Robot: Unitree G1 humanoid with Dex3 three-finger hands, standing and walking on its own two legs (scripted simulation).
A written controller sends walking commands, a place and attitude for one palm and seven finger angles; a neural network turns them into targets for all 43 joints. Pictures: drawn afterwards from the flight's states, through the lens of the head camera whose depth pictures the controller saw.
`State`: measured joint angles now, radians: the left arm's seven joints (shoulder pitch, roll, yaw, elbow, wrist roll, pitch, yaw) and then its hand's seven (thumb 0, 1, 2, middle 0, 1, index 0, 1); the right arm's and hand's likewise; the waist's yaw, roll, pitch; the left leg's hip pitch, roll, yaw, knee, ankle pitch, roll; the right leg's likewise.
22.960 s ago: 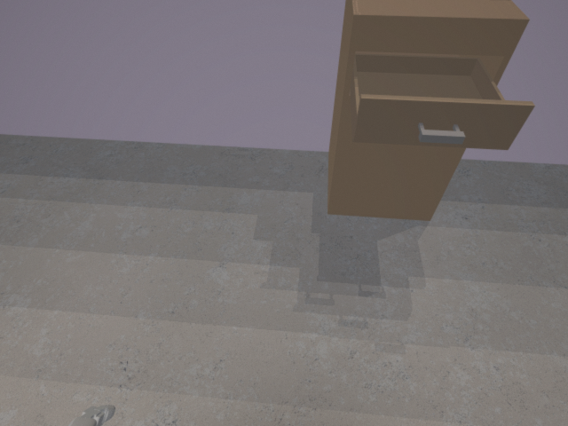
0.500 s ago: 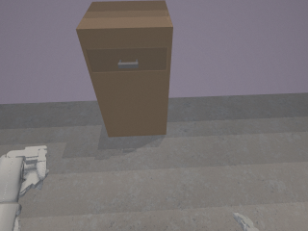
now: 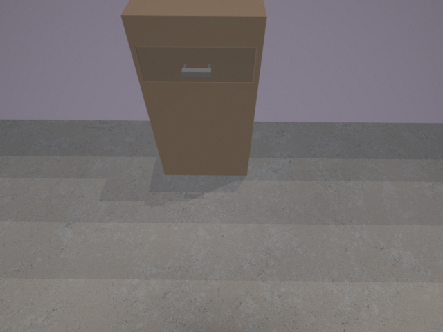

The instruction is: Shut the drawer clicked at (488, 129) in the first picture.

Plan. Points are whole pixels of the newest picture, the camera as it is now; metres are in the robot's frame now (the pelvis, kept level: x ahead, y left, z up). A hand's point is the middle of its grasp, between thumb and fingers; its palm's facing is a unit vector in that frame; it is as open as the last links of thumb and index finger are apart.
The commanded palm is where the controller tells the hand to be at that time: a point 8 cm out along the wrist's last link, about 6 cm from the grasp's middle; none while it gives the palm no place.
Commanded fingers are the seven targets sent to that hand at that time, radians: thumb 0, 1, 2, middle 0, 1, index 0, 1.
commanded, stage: let the arm hang, fingers relaxed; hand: left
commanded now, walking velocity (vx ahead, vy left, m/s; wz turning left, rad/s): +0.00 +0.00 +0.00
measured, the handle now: (197, 69) +0.97 +0.16 -0.08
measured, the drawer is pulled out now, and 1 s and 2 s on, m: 0.00 0.00 0.00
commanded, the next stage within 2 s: look to check the result in 0.54 s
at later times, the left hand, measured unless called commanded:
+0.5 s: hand out of the picture +0.11 +0.22 -0.15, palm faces -0.02 -0.96 -0.29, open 7.3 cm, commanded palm none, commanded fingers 0.00 0.90 0.90 -0.20 -0.30 -0.20 -0.30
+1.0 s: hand out of the picture +0.12 +0.23 -0.15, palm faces -0.03 -0.94 -0.33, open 7.3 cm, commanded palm none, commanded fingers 0.00 0.90 0.90 -0.20 -0.30 -0.20 -0.30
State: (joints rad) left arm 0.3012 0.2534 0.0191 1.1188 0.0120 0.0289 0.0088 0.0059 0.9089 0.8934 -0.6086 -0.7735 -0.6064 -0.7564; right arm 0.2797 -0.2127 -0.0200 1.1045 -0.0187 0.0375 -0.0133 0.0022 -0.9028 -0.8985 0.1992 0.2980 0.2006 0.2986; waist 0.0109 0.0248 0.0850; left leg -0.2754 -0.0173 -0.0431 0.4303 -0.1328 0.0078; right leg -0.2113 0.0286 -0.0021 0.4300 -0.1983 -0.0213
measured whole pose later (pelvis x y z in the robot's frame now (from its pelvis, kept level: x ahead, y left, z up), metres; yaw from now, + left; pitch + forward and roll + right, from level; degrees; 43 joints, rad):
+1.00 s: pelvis +0.05 -0.01 +0.01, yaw -1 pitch -1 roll +0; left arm 0.11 0.29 0.02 1.13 0.01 -0.01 0.01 0.00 0.91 0.89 -0.21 -0.30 -0.21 -0.30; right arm 0.11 -0.31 -0.02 1.13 -0.01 0.01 -0.01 0.00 -0.90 -0.90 0.20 0.30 0.20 0.30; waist 0.00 0.03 0.08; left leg -0.16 -0.01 -0.02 0.33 -0.16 0.00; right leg -0.10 0.03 0.02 0.34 -0.22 -0.02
